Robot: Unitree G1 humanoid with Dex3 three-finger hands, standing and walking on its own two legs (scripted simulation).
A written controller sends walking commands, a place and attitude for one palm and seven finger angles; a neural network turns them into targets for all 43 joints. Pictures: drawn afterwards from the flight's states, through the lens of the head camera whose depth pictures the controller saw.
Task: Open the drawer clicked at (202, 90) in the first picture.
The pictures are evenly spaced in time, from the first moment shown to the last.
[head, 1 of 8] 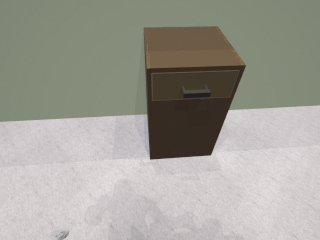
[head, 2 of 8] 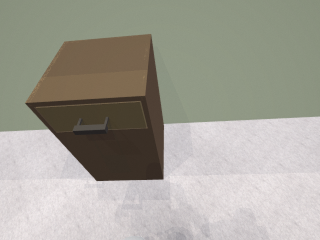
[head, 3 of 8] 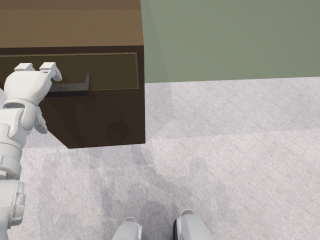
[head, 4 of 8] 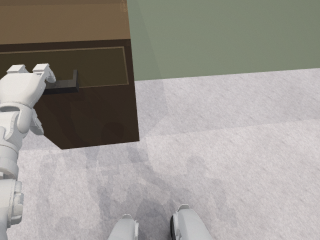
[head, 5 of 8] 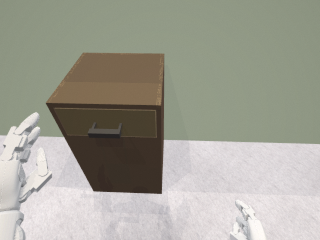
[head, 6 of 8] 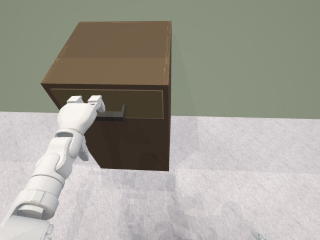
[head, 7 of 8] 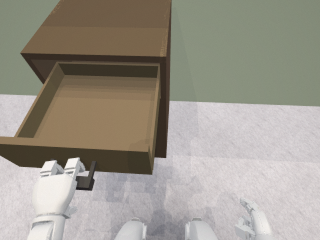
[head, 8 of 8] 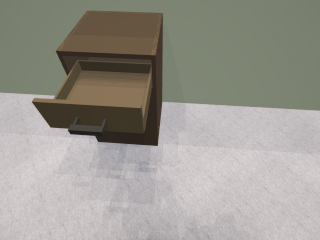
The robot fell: no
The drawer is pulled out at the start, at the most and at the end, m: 0.00 0.30 0.30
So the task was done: yes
